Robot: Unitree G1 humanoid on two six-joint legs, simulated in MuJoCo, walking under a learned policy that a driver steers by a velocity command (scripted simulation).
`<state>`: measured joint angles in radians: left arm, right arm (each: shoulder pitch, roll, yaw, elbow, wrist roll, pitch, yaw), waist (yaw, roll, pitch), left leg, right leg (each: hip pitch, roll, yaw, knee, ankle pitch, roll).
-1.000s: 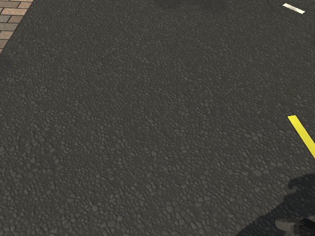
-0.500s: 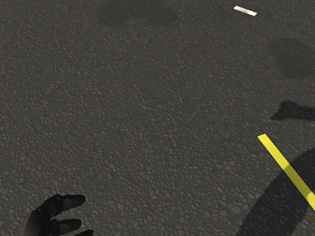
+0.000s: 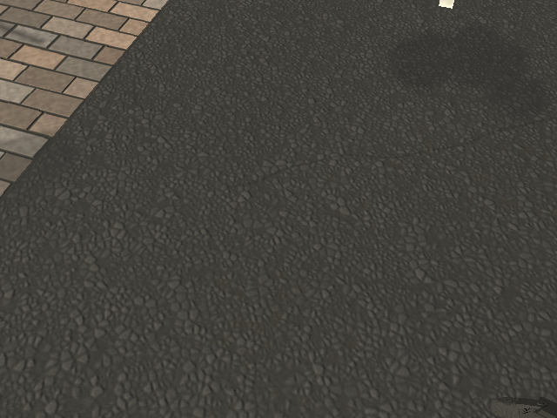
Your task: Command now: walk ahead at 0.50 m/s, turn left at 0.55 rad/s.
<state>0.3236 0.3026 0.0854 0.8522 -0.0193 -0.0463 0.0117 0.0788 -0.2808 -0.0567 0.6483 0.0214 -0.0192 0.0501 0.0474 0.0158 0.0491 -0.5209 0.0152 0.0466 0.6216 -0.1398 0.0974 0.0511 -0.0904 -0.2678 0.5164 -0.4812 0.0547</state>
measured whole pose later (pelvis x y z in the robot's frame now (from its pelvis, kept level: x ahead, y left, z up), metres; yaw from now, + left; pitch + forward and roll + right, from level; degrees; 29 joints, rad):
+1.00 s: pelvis +0.31 +0.03 +0.02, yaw +29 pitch +1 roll -3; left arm 0.06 0.32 0.08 0.79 0.00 0.03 0.02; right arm 0.24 -0.31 -0.07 0.64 -0.02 0.04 -0.01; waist -0.01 -0.03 0.06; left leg -0.32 0.01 -0.02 0.58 -0.27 0.04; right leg -0.49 -0.04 -0.04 0.94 -0.46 0.04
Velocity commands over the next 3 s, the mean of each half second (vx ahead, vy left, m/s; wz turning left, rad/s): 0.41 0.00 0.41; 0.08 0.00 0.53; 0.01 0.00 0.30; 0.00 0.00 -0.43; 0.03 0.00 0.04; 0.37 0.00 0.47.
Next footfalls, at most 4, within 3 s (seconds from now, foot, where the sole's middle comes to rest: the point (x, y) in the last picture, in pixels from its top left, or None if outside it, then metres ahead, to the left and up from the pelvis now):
0.48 right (329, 412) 0.46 -0.07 -0.75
0.90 left None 0.32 0.15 -0.75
1.36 right None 0.44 -0.05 -0.75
2.00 right None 0.42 -0.10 -0.75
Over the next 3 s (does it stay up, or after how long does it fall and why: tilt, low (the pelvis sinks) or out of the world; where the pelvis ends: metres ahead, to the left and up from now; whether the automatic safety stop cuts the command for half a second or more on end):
stays up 0.54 0.10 0.00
